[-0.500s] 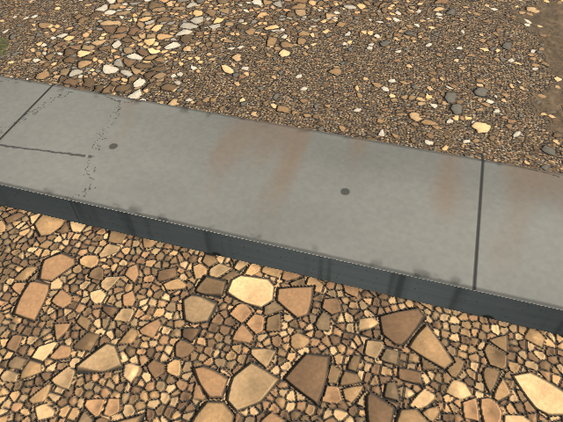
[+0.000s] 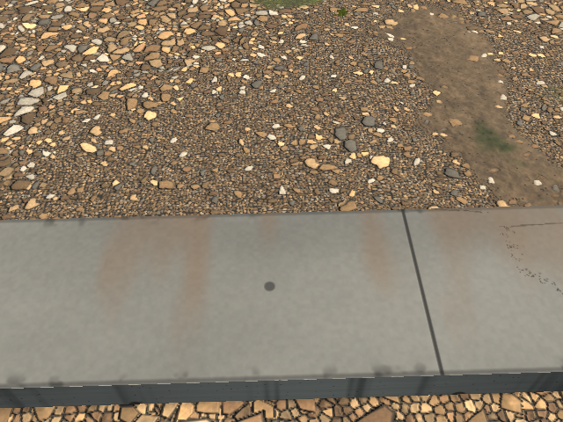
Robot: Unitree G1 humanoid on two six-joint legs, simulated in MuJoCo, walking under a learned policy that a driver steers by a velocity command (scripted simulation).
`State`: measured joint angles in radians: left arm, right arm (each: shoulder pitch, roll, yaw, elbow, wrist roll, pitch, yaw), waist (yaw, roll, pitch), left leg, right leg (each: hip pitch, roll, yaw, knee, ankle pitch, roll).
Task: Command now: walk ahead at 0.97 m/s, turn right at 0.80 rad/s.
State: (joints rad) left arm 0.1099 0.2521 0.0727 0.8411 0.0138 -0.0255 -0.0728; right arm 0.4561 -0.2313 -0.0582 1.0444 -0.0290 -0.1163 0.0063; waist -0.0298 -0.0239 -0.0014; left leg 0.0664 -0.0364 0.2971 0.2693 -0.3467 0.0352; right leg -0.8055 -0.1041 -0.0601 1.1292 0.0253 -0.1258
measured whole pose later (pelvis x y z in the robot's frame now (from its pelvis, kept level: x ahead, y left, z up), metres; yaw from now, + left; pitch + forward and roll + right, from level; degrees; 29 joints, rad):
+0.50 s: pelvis +0.44 -0.04 +0.00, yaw -29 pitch +6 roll -1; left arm 0.56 0.27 0.06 0.90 0.01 -0.10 0.03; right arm -0.08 -0.20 0.03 0.55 -0.09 -0.05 0.00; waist 0.12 0.01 -0.03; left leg -1.09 0.14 -0.05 1.80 -0.65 0.00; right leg -0.05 0.20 0.23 0.37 -0.37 -0.17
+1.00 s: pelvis +0.87 -0.22 +0.09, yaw -44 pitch +4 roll +0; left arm -0.12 0.21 -0.02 0.53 0.03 -0.05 -0.08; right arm 0.61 -0.24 -0.03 0.94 0.00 -0.11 -0.01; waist -0.11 -0.01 0.00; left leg 0.20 -0.01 0.14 0.16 -0.40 0.01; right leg -0.77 0.05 -0.07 0.71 0.02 -0.15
